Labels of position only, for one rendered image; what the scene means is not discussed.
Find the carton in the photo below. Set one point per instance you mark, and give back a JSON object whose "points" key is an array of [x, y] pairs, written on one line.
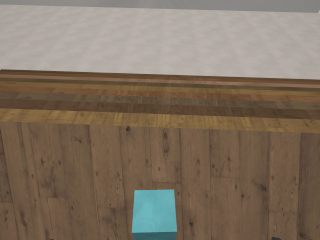
{"points": [[154, 215]]}

